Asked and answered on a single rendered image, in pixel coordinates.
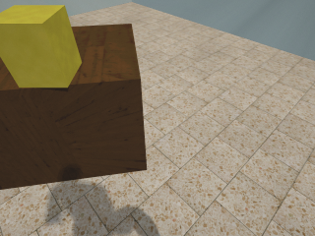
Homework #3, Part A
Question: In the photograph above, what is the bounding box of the pedestal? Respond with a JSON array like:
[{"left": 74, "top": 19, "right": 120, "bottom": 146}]
[{"left": 0, "top": 24, "right": 148, "bottom": 190}]

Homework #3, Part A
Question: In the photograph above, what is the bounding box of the carton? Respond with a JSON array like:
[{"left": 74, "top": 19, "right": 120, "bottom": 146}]
[{"left": 0, "top": 5, "right": 82, "bottom": 89}]

